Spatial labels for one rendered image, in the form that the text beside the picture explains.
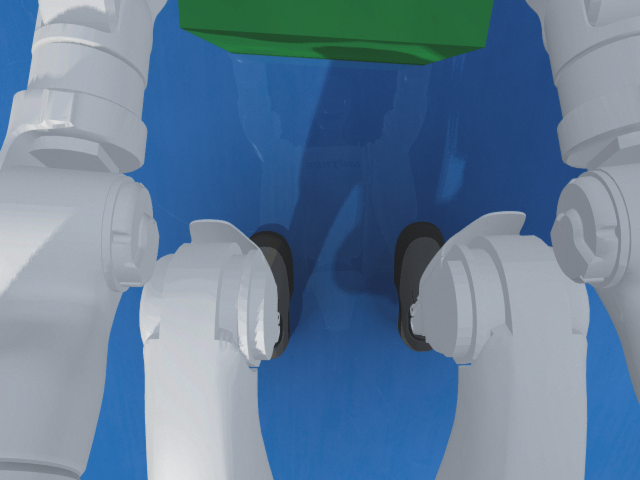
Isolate right robot upper arm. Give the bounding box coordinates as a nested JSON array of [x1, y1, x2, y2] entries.
[[550, 163, 640, 405]]

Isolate carton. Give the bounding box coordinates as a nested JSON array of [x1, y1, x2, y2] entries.
[[178, 0, 494, 65]]

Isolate robot right forearm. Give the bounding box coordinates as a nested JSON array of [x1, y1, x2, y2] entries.
[[525, 0, 640, 170]]

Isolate left robot foot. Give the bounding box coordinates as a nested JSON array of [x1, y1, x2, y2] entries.
[[249, 231, 294, 359]]

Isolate robot left forearm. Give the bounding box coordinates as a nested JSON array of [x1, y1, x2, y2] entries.
[[0, 0, 167, 174]]

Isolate left robot upper arm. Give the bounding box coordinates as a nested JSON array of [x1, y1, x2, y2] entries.
[[0, 165, 159, 480]]

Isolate right robot foot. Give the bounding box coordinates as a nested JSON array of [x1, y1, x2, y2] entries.
[[394, 222, 445, 352]]

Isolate robot foot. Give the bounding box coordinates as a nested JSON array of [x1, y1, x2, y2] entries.
[[394, 222, 445, 352], [249, 231, 294, 359]]

